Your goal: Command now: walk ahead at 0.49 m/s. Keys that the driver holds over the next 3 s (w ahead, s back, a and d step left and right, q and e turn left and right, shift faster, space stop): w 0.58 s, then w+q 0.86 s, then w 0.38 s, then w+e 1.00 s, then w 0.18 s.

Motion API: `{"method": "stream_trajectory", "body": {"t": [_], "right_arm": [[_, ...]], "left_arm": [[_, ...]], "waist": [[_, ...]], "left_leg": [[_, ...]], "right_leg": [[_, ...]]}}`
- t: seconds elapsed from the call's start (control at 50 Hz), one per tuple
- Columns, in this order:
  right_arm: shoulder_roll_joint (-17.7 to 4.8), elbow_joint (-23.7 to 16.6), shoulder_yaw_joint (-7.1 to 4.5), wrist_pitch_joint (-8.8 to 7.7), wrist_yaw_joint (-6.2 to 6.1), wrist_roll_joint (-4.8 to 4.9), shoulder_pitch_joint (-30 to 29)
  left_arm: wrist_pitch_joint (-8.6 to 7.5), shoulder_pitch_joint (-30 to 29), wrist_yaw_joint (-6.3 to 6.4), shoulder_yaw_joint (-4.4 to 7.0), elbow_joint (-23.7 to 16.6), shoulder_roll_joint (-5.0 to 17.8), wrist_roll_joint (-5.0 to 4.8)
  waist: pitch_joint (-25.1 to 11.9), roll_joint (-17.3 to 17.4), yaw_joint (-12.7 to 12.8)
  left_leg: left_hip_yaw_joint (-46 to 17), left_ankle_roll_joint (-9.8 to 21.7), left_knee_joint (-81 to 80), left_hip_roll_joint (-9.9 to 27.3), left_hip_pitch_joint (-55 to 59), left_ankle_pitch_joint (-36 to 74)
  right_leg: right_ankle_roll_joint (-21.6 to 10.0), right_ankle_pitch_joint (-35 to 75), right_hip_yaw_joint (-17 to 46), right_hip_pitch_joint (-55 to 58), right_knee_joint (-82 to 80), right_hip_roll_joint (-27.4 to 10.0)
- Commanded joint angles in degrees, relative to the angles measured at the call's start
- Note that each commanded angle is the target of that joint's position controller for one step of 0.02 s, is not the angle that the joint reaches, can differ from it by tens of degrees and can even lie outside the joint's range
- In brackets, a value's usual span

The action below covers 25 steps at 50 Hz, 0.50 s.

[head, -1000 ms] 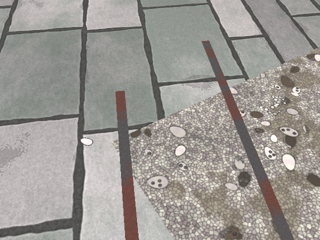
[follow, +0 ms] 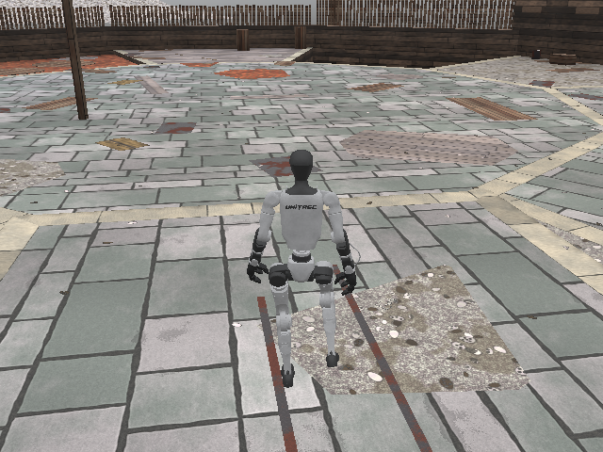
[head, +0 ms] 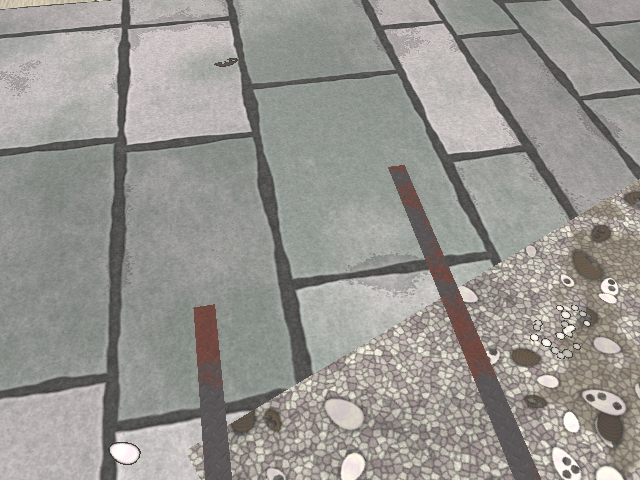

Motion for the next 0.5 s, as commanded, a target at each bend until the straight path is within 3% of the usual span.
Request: {"method": "stream_trajectory", "body": {"t": [0.02, 0.1, 0.2, 0.24, 0.26, 0.28, 0.3, 0.32, 0.34, 0.36, 0.38, 0.4, 0.44, 0.46, 0.5], "right_arm": [[-7.56, -3.14, -1.19, -1.04, -1.13, 0.07, -2.32], [-9.16, -2.16, -1.46, -0.26, -2.01, 0.99, 2.34], [-9.75, -0.26, -1.83, 0.95, -2.16, 1.53, 6.5], [-10.43, -0.17, -2.18, 1.56, -2.29, 1.57, 5.96], [-10.83, -0.41, -2.27, 1.87, -2.32, 1.53, 4.82], [-10.12, -0.74, -1.97, 2.19, -2.3, 1.26, 3.79], [-7.86, -1.96, -0.98, 2.18, -2.27, 0.43, 3.26], [-1.15, -3.0, 1.08, 0.91, -1.73, 0.21, 9.17], [-3.39, -2.06, 0.74, -0.69, -1.43, 1.18, 9.19], [-8.92, -3.58, -0.72, -1.52, -1.2, 2.71, 3.84], [-9.33, -4.6, -0.88, -1.62, -1.42, 2.78, 0.03], [-8.53, -4.86, -1.1, -1.24, -1.79, 1.98, -1.91], [-6.3, -4.43, -1.36, 0.45, -2.13, 1.29, -0.29], [-5.09, -4.11, -1.27, 1.08, -2.2, 1.2, 0.6], [-5.05, -5.03, -1.51, 1.66, -2.39, 0.93, -1.28]], "left_arm": [[0.19, 1.99, 0.4, 0.79, -2.41, 2.67, 0.73], [-0.49, -7.33, -0.33, 0.38, -4.84, 1.65, 0.18], [-1.01, -14.28, -2.08, 0.17, -7.66, 2.49, -0.57], [-1.52, -12.92, -2.66, 0.57, -7.98, 3.76, -0.58], [-1.76, -9.76, -2.74, 1.13, -7.35, 4.83, -0.53], [-1.9, -2.36, -2.58, 2.37, -5.13, 6.87, -0.43], [-2.02, 9.37, -2.12, 3.94, -2.19, 11.05, -0.06], [-1.52, 16.94, -2.01, 5.59, -0.68, 17.71, 0.83], [-1.47, 17.78, -2.24, 4.3, -0.43, 13.08, 0.71], [-1.6, 12.36, -2.24, 3.09, -1.35, 9.53, 0.4], [-1.47, 6.6, -2.24, 2.32, -2.78, 7.4, 0.31], [-1.38, 2.74, -2.53, 1.7, -3.38, 5.56, 0.48], [-1.57, 1.02, -3.02, 1.16, -2.81, 3.72, 1.01], [-1.76, 2.08, -3.04, 1.3, -2.06, 4.12, 0.99], [-1.94, 4.28, -2.6, 1.75, -0.7, 5.78, 1.04]], "waist": [[3.11, 4.31, 2.68], [3.06, 4.37, -0.7], [4.64, 5.21, -2.76], [3.82, 5.99, -1.23], [2.15, 6.59, 0.91], [-2.08, 6.1, 4.71], [-10.43, 2.92, 9.12], [-18.73, -11.54, 8.13], [-22.38, -12.66, 8.51], [-13.63, -8.55, 7.4], [-8.81, -4.36, 5.66], [-4.98, -1.18, 4.04], [-2.43, -2.61, 1.12], [-1.98, -2.41, 0.61], [-0.52, -1.39, 0.3]], "left_leg": [[-11.87, 9.81, -11.83, 16.0, -6.12, 4.02], [-9.16, 7.26, -10.85, 15.14, -0.97, 4.87], [-10.25, 6.45, -6.74, 18.75, 8.31, 3.35], [-11.06, 5.54, -3.58, 20.12, 10.83, 6.3], [-10.47, 4.77, 0.06, 19.72, 10.91, 13.02], [-8.15, 3.45, 8.84, 16.98, 9.79, 22.41], [-4.87, 1.42, 24.56, 13.45, 1.49, 20.34], [-0.69, -3.24, 48.07, 3.65, -22.95, -1.82], [-9.63, -2.65, 57.45, 2.56, -31.27, -24.04], [-10.61, -1.32, 60.76, 6.25, -36.12, -20.68], [-8.92, -0.95, 58.94, 9.56, -34.91, -14.96], [-7.97, -1.27, 55.13, 11.5, -32.62, -10.88], [-7.74, -1.87, 50.09, 13.46, -26.35, -6.48], [-7.17, -2.27, 49.1, 13.44, -25.52, -5.49], [-6.9, -3.12, 45.53, 13.65, -28.2, -1.88]], "right_leg": [[1.58, 9.22, 0.07, -1.15, -8.05, -2.41], [2.05, 17.56, -2.15, 0.65, -24.72, 0.2], [0.97, 12.41, -2.48, 0.52, -33.4, 1.86], [-0.65, 7.76, -2.98, 3.84, -35.76, 2.81], [-1.63, 6.13, -4.23, 8.91, -36.93, 4.22], [-3.06, 5.71, -5.73, 18.65, -38.18, 6.18], [-6.3, 7.1, 0.05, 35.6, -36.6, 0.97], [-15.32, 0.94, 25.04, 58.92, -40.07, -13.36], [-17.34, -3.86, 39.51, 61.35, -47.89, -16.25], [-13.96, -4.02, 31.39, 54.21, -48.3, -14.37], [-11.97, 0.27, 22.81, 45.73, -49.31, -12.03], [-10.97, 4.25, 17.08, 38.11, -51.56, -9.45], [-9.68, 8.19, 10.34, 30.08, -55.24, -5.85], [-10.16, 11.25, 8.37, 28.7, -56.14, -5.22], [-10.79, 16.37, 5.64, 28.67, -57.28, -5.0]]}}
Next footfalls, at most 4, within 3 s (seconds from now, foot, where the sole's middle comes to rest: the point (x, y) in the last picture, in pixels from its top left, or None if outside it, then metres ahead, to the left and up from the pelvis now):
0.30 right None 0.34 -0.17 -0.78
0.86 left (289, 424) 0.64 0.07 -0.78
1.38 right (331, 302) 0.97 -0.03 -0.78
1.88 left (194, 279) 1.05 0.33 -0.78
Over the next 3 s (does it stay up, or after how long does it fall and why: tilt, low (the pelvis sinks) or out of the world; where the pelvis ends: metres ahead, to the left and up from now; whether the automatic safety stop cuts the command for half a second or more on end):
stays up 1.56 0.36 -0.02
